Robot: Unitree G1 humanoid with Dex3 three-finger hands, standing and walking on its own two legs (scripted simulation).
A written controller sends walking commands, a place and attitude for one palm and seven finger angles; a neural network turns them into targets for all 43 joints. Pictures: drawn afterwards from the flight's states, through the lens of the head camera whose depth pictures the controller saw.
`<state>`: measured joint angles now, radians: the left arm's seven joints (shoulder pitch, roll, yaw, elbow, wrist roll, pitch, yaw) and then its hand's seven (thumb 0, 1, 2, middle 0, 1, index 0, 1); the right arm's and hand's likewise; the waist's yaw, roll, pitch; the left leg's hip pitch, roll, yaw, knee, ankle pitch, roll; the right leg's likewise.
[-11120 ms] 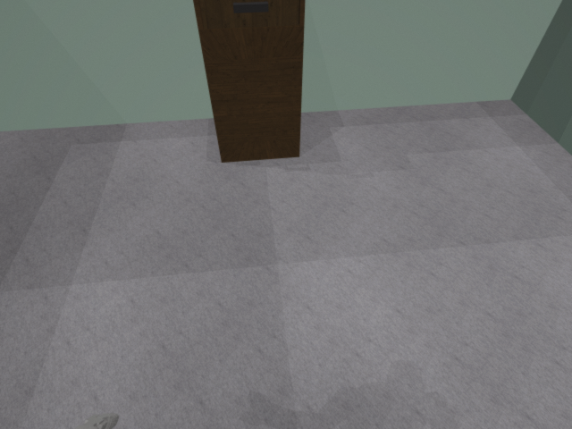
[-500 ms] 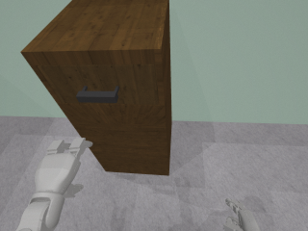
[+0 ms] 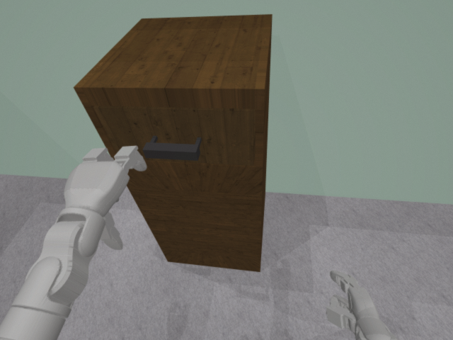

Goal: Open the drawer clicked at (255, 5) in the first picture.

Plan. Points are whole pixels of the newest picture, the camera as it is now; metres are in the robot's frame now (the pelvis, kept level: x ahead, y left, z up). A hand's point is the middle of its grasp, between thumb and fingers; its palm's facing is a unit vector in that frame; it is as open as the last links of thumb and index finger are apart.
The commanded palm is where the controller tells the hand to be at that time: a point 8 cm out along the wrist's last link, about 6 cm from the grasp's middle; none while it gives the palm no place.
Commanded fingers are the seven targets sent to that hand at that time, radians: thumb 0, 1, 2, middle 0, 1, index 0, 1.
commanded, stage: raise the hand with hooked fingers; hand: left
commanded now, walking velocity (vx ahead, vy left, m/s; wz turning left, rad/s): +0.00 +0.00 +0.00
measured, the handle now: (174, 145) +0.54 +0.22 +0.02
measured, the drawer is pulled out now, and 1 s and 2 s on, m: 0.00 0.00 0.00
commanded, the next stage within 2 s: move the hooked fingers above the handle in 0.52 s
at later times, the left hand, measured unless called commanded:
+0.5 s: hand (104, 193) +0.30 +0.25 +0.13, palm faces +0.07 -0.07 -0.99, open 13.8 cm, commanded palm +0.27 +0.26 +0.19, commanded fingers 0.00 -0.50 0.30 -0.30 -1.20 -0.30 -1.20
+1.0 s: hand (127, 178) +0.34 +0.23 +0.12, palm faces +0.03 -0.04 -1.00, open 13.8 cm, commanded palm +0.32 +0.24 +0.18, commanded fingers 0.00 -0.50 0.30 -0.30 -1.20 -0.30 -1.20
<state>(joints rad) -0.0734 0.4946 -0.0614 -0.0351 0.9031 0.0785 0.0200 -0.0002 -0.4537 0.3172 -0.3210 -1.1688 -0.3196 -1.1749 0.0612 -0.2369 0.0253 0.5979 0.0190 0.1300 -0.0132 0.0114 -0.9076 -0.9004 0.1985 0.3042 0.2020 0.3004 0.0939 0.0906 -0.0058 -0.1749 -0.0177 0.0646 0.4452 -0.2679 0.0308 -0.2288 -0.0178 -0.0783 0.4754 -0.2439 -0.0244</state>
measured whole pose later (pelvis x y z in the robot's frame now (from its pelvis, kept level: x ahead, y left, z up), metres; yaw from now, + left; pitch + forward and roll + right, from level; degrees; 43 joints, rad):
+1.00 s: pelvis -0.01 -0.01 +0.00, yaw +1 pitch +2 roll +1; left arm -0.35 0.53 -0.07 0.24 0.89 -0.06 -0.03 0.00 -0.49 0.30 -0.32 -1.20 -0.32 -1.20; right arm 0.14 -0.27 0.00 0.65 0.03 0.12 -0.02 0.01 -0.91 -0.90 0.20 0.30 0.20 0.30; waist 0.07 0.08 0.00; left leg -0.22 -0.02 0.05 0.41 -0.22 0.03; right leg -0.26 -0.01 -0.09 0.43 -0.20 -0.03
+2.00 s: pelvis +0.01 +0.00 -0.01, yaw -1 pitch +11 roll +0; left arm -0.74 0.49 -0.10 0.79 1.00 -0.10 0.09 0.00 -0.49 0.30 -0.32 -1.20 -0.32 -1.20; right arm 0.28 -0.27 -0.04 0.68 0.03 0.16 -0.02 0.01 -0.91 -0.90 0.20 0.30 0.20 0.30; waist -0.02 0.05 -0.08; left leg -0.42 -0.01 0.07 0.55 -0.32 0.04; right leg -0.47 -0.01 -0.07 0.57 -0.28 -0.02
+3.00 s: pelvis +0.01 +0.01 -0.01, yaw -2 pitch +13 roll +0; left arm -0.81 0.52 -0.05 0.90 1.03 -0.10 0.13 0.00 -0.49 0.30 -0.33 -1.20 -0.32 -1.20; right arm 0.33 -0.27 -0.05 0.69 0.02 0.15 -0.02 0.01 -0.91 -0.90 0.20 0.30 0.20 0.30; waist -0.05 0.06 -0.10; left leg -0.48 0.00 0.08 0.59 -0.33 0.04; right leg -0.53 0.00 -0.05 0.58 -0.28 -0.02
